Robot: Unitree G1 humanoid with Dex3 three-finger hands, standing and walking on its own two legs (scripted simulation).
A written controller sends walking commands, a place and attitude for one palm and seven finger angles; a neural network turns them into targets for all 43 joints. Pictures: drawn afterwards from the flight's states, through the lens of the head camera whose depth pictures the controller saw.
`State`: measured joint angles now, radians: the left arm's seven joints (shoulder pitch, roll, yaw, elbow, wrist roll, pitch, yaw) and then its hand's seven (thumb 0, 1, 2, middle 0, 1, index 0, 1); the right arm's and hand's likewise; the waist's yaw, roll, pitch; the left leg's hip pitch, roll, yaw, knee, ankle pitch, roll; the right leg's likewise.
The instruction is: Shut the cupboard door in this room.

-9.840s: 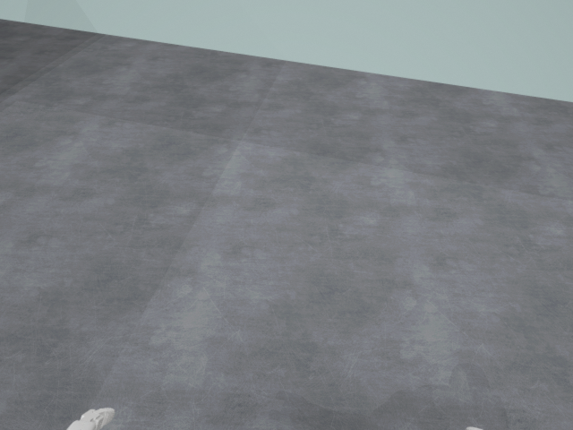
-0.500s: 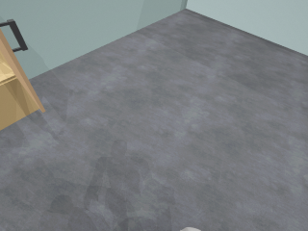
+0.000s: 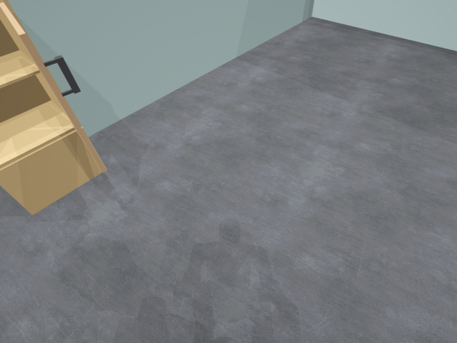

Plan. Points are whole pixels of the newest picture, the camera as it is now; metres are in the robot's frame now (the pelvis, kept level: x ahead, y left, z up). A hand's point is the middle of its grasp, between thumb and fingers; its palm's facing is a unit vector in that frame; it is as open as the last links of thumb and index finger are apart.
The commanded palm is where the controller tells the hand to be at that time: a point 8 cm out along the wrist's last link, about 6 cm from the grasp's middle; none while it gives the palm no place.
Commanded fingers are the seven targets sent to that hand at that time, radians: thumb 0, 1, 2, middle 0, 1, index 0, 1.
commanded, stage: turn or walk to find it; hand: left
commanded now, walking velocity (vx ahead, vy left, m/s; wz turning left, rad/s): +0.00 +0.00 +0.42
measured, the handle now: (62, 77) +0.92 +0.62 +0.03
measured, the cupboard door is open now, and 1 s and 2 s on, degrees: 83 83 83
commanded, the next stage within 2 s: stand and wait in 0.78 s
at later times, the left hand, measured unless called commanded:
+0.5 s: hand out of the picture -0.07 +0.25 -0.18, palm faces +0.25 -0.94 -0.22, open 7.4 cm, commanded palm none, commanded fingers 0.00 0.90 0.90 -0.20 -0.30 -0.20 -0.30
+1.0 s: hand out of the picture -0.07 +0.19 -0.15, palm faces +0.36 -0.89 -0.27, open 7.4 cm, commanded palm none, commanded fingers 0.00 0.90 0.90 -0.20 -0.30 -0.20 -0.30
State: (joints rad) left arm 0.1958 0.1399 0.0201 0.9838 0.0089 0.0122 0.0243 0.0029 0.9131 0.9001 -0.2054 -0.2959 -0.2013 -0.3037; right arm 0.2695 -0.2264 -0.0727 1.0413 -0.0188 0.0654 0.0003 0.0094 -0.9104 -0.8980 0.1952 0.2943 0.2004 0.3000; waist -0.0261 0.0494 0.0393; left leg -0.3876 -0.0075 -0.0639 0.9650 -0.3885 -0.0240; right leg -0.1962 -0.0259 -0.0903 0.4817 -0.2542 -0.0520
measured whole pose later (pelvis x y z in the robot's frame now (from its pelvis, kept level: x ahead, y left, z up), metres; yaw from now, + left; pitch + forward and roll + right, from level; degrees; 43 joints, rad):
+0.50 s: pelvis -0.05 +0.04 +0.00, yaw +10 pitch -1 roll -1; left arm 0.25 0.24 0.07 1.05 0.02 0.07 0.01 0.01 0.91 0.90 -0.20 -0.30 -0.20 -0.30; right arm 0.18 -0.17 -0.03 1.01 -0.02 0.03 -0.01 0.01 -0.91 -0.90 0.20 0.29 0.20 0.30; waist 0.03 -0.04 0.04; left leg -0.17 -0.02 -0.01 0.46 -0.26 0.04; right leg -0.43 -0.08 -0.06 1.01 -0.41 0.06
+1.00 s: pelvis -0.07 -0.02 +0.00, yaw +21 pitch -1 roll +2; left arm 0.20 0.15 0.03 0.97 0.02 0.01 0.02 0.00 0.91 0.90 -0.21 -0.30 -0.20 -0.30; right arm 0.25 -0.25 -0.08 1.02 -0.02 0.07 0.01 0.01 -0.91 -0.90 0.19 0.29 0.20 0.30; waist -0.02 0.04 0.06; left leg -0.43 0.00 -0.05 1.05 -0.39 -0.04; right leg -0.20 -0.07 -0.12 0.50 -0.29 -0.03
